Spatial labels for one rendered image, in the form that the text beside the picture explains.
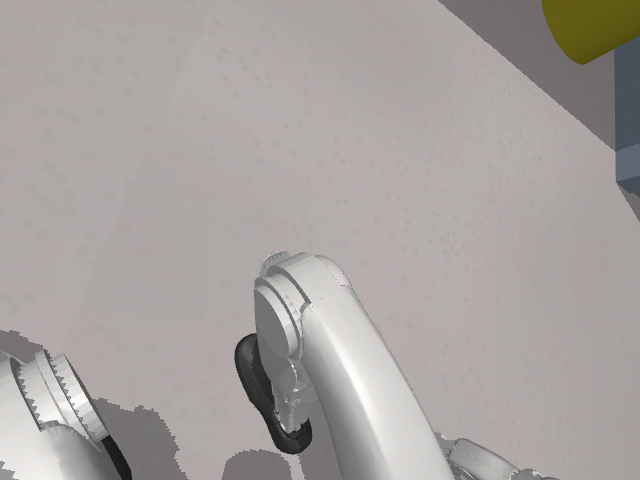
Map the left robot foot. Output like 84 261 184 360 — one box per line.
101 435 132 480

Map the right robot hand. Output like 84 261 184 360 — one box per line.
434 432 521 480

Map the right robot foot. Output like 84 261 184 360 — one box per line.
234 333 312 454

